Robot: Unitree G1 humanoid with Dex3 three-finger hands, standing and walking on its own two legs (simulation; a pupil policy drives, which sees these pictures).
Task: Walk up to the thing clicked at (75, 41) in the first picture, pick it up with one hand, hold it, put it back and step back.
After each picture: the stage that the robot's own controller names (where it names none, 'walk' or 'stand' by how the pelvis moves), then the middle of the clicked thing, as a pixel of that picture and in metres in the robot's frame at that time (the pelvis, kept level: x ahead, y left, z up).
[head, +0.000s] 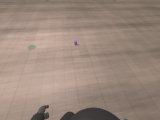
stand; (75, 42) +1.63 +0.38 -0.72
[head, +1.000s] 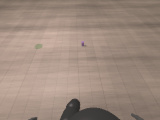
walk; (82, 43) +1.51 +0.29 -0.71
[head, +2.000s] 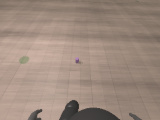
walk; (77, 60) +0.98 +0.27 -0.71
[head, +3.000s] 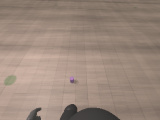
walk; (71, 79) +0.63 +0.26 -0.71
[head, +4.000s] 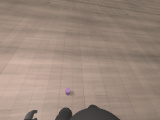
stand; (67, 91) +0.45 +0.17 -0.71
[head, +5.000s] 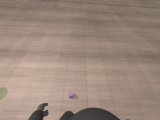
stand; (71, 95) +0.40 +0.19 -0.72
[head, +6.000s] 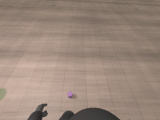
stand; (70, 95) +0.39 +0.21 -0.72
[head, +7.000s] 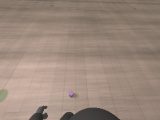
stand; (71, 94) +0.41 +0.20 -0.73
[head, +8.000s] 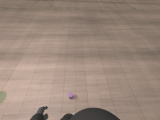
stand; (70, 95) +0.38 +0.20 -0.73
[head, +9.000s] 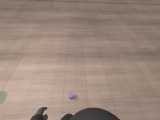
stand; (71, 96) +0.38 +0.20 -0.73
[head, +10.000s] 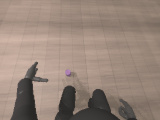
go down; (68, 73) +0.43 +0.19 -0.54
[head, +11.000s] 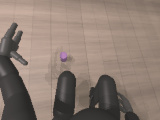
go down; (63, 57) +0.48 +0.22 -0.32
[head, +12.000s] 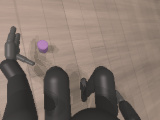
close in; (43, 47) +0.47 +0.25 -0.25
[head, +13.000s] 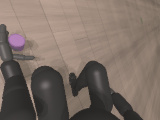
close; (17, 43) +0.46 +0.28 -0.23
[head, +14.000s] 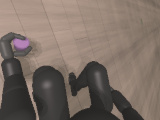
lift; (21, 44) +0.44 +0.26 -0.24
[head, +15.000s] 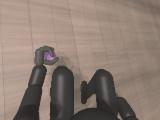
lift; (49, 57) +0.37 +0.24 -0.17
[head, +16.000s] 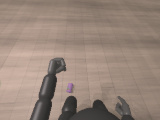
hold; (69, 87) +0.39 +0.18 -0.63
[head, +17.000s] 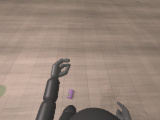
stand; (70, 93) +0.37 +0.19 -0.70
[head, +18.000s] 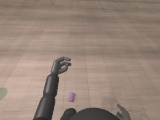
stand; (71, 97) +0.37 +0.18 -0.71
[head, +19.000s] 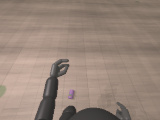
hold; (71, 94) +0.37 +0.18 -0.70
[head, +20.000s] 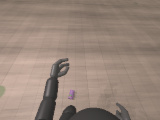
stand; (71, 94) +0.37 +0.17 -0.70
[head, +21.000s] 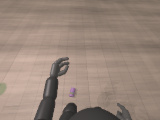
stand; (72, 92) +0.37 +0.17 -0.69
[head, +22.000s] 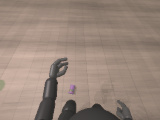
stand; (71, 89) +0.38 +0.17 -0.68
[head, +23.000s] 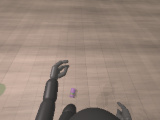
stand; (72, 92) +0.37 +0.16 -0.70
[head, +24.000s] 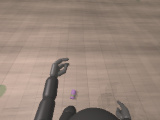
stand; (73, 94) +0.36 +0.15 -0.71
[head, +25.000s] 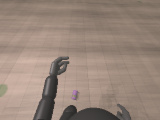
stand; (74, 94) +0.36 +0.14 -0.70
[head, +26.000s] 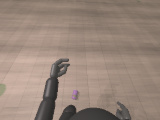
stand; (74, 94) +0.36 +0.12 -0.70
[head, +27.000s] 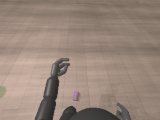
stand; (75, 95) +0.36 +0.11 -0.70
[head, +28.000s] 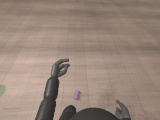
stand; (76, 95) +0.36 +0.10 -0.71
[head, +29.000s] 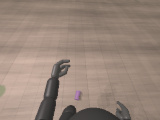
stand; (77, 95) +0.36 +0.08 -0.70
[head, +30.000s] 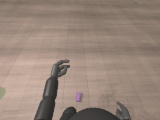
stand; (78, 96) +0.36 +0.07 -0.71
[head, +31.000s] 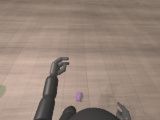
close; (79, 96) +0.36 +0.06 -0.70
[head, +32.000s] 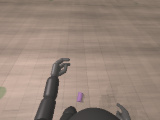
close; (79, 97) +0.36 +0.06 -0.70
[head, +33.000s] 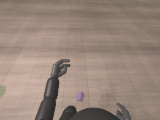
close; (80, 96) +0.36 +0.05 -0.70
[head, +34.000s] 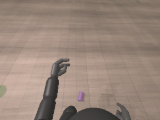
close; (80, 96) +0.35 +0.04 -0.71
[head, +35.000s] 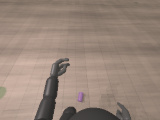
close; (80, 96) +0.36 +0.05 -0.71
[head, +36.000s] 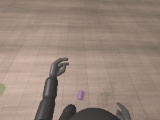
close; (80, 95) +0.36 +0.04 -0.70
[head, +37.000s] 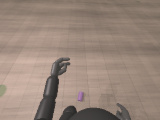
close; (80, 96) +0.36 +0.04 -0.70
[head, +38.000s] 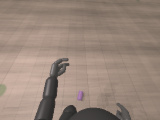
close; (80, 95) +0.36 +0.04 -0.71
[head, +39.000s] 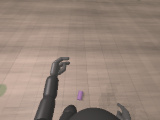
close; (80, 95) +0.36 +0.05 -0.70
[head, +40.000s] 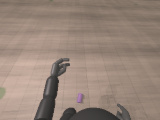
close; (79, 98) +0.35 +0.05 -0.71
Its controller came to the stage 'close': yes
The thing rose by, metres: 0.28
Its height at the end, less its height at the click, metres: -0.02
